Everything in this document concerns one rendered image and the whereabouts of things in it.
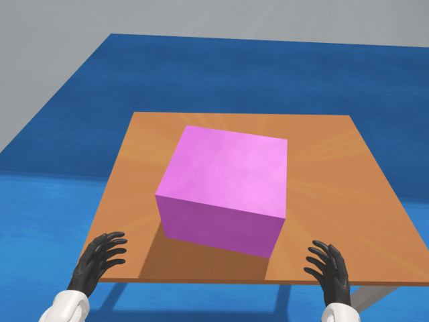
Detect robot left hand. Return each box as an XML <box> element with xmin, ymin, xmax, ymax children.
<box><xmin>66</xmin><ymin>231</ymin><xmax>127</xmax><ymax>298</ymax></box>

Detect table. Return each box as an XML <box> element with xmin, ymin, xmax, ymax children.
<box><xmin>76</xmin><ymin>112</ymin><xmax>429</xmax><ymax>322</ymax></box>

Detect robot right forearm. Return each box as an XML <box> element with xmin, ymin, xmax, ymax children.
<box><xmin>321</xmin><ymin>303</ymin><xmax>361</xmax><ymax>322</ymax></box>

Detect carton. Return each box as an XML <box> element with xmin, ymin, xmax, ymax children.
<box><xmin>155</xmin><ymin>125</ymin><xmax>288</xmax><ymax>258</ymax></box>

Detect robot right hand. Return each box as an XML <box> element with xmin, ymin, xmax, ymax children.
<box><xmin>304</xmin><ymin>240</ymin><xmax>351</xmax><ymax>307</ymax></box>

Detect robot left forearm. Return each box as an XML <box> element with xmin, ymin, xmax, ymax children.
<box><xmin>38</xmin><ymin>290</ymin><xmax>90</xmax><ymax>322</ymax></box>

